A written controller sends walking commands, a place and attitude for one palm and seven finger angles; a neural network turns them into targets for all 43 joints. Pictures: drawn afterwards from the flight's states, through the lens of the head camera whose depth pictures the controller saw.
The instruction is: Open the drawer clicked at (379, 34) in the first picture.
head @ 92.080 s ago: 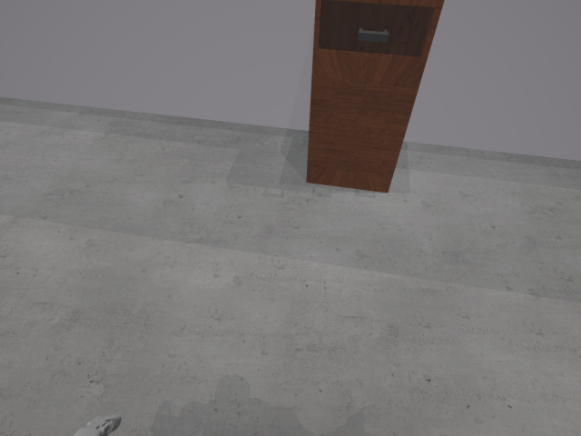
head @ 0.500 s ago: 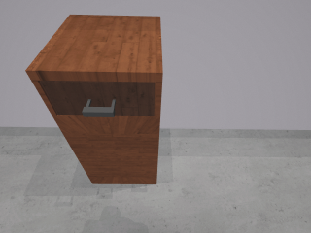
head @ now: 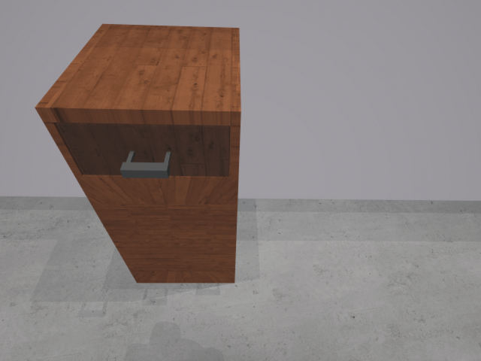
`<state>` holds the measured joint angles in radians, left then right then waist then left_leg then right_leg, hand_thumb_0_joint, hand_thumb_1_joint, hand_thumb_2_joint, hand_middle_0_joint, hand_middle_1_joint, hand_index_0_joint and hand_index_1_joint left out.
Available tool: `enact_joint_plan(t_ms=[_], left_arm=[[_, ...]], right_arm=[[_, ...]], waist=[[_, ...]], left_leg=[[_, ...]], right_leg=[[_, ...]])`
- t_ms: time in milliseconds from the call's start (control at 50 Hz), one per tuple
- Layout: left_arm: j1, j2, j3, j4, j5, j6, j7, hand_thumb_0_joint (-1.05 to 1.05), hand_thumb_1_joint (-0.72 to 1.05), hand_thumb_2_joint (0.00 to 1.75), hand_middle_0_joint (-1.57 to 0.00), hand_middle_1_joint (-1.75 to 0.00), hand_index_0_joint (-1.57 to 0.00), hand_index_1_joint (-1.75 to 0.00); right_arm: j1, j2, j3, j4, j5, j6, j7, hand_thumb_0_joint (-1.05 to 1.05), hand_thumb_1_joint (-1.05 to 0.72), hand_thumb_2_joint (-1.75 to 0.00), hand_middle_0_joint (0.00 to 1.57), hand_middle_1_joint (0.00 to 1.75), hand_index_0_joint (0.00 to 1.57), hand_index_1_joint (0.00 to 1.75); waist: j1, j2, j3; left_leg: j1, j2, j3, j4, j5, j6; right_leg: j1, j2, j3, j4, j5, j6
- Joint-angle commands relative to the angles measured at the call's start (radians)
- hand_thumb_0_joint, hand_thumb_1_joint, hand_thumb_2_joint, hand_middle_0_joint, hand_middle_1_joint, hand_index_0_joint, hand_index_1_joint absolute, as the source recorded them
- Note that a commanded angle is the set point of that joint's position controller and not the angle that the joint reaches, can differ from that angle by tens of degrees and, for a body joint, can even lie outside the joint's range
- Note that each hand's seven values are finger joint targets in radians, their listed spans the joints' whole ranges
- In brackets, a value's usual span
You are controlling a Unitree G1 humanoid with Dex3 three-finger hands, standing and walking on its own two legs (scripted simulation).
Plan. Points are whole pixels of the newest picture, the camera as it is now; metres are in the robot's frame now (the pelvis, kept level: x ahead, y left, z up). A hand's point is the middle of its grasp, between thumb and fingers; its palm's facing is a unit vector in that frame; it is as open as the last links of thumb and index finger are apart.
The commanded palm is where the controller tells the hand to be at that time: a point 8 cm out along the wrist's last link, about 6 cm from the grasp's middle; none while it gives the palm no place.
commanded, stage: come to a stop and stand still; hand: left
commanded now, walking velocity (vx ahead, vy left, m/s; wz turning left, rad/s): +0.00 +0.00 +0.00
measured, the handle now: (147, 162) +0.52 +0.24 +0.00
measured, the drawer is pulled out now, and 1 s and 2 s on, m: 0.00 0.00 0.00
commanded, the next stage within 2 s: look again from close up in 0.38 s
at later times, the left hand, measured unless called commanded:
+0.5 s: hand out of the picture -0.02 +0.15 -0.17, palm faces +0.01 -0.98 -0.18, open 7.3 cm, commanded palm none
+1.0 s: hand out of the picture -0.01 +0.15 -0.17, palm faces +0.02 -0.98 -0.18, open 7.3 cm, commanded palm none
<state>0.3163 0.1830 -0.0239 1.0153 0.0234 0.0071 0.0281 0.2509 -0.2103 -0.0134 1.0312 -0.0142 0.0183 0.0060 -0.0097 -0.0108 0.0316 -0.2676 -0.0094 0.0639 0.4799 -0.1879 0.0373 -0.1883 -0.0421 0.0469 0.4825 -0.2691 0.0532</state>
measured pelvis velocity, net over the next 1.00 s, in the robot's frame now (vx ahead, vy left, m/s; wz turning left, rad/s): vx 0.01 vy -0.02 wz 0.00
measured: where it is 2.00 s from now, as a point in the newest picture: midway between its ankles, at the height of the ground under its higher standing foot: outside the picture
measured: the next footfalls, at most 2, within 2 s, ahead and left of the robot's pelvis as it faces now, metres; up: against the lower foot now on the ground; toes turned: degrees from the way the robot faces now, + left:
none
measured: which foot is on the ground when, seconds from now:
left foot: down 0.00-1.00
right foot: down 0.00-1.00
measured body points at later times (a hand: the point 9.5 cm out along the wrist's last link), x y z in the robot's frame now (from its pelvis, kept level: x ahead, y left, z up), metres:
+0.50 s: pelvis -0.01 -0.02 +0.00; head +0.00 -0.02 +0.45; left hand -0.02 +0.20 -0.16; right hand -0.01 -0.24 -0.16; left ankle +0.05 +0.09 -0.74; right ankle +0.00 -0.16 -0.74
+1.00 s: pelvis +0.01 -0.02 +0.00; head +0.01 -0.01 +0.45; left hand -0.01 +0.20 -0.16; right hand +0.01 -0.24 -0.16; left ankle +0.05 +0.09 -0.74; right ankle +0.00 -0.16 -0.74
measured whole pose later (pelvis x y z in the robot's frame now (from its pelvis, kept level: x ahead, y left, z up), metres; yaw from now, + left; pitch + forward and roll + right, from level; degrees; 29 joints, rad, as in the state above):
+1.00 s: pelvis +0.01 -0.02 +0.00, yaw +0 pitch -1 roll +0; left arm 0.33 0.14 -0.01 1.09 0.02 -0.02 0.04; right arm 0.26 -0.16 -0.01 1.11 -0.01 0.01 -0.01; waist -0.01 0.00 0.02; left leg -0.26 0.01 0.05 0.45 -0.18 0.01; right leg -0.18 -0.02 0.03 0.45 -0.26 0.03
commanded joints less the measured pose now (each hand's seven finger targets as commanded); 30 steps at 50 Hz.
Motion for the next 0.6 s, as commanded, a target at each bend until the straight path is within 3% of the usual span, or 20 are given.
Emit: enact_joint_plan(t_ms=[0, 220, 400, 440, 520, 580], left_arm=[[0.051, 0.117, 0.031, -0.029, -0.004, -0.022, 0.012, 0.0, 0.9, 0.9, -0.2, -0.3, -0.2, -0.3], [0.074, 0.084, 0.032, 0.019, -0.005, -0.025, 0.016, 0.0, 0.9, 0.9, -0.2, -0.3, -0.2, -0.3], [0.088, 0.069, 0.036, 0.031, -0.006, -0.028, 0.017, 0.0, 0.9, 0.9, -0.2, -0.3, -0.2, -0.3], [0.09, 0.063, 0.037, 0.031, -0.006, -0.028, 0.017, 0.0, 0.9, 0.9, -0.2, -0.3, -0.2, -0.3], [0.096, 0.056, 0.037, 0.037, -0.006, -0.031, 0.019, 0.0, 0.9, 0.9, -0.2, -0.3, -0.2, -0.3], [0.092, 0.054, 0.037, 0.04, -0.006, -0.03, 0.018, 0.0, 0.9, 0.9, -0.2, -0.3, -0.2, -0.3]], right_arm=[[0.003, -0.112, -0.025, -0.041, 0.004, -0.022, -0.012, 0.0, -0.9, -0.9, 0.2, 0.3, 0.2, 0.3], [0.045, -0.081, -0.024, 0.013, 0.003, -0.011, -0.015, 0.0, -0.9, -0.9, 0.2, 0.3, 0.2, 0.3], [0.062, -0.064, -0.021, 0.031, 0.003, -0.015, -0.017, 0.0, -0.9, -0.9, 0.2, 0.3, 0.2, 0.3], [0.066, -0.06, -0.021, 0.032, 0.002, -0.018, -0.018, 0.0, -0.9, -0.9, 0.2, 0.3, 0.2, 0.3], [0.067, -0.053, -0.019, 0.037, 0.003, -0.02, -0.019, 0.0, -0.9, -0.9, 0.2, 0.3, 0.2, 0.3], [0.068, -0.054, -0.019, 0.039, 0.002, -0.022, -0.02, 0.0, -0.9, -0.9, 0.2, 0.3, 0.2, 0.3]], waist=[[0.003, 0.019, 0.01], [-0.005, -0.021, 0.054], [0.002, -0.016, 0.043], [0.002, 0.008, 0.035], [0.005, -0.01, 0.025], [0.005, 0.016, 0.028]], left_leg=[[0.044, 0.098, -0.114, -0.126, -0.089, -0.012], [0.027, 0.091, -0.114, -0.128, -0.143, -0.023], [0.019, 0.095, -0.11, -0.12, -0.109, -0.024], [0.018, 0.098, -0.113, -0.127, -0.105, -0.023], [0.025, 0.098, -0.109, -0.118, -0.066, -0.022], [0.028, 0.102, -0.111, -0.128, -0.073, -0.023]], right_leg=[[-0.077, -0.045, 0.037, -0.114, 0.037, -0.06], [-0.138, -0.042, 0.056, -0.168, -0.108, -0.064], [-0.121, -0.038, 0.054, -0.156, -0.063, -0.067], [-0.112, -0.036, 0.049, -0.147, -0.042, -0.068], [-0.094, -0.038, 0.049, -0.141, 0.004, -0.069], [-0.094, -0.036, 0.041, -0.134, 0.01, -0.068]])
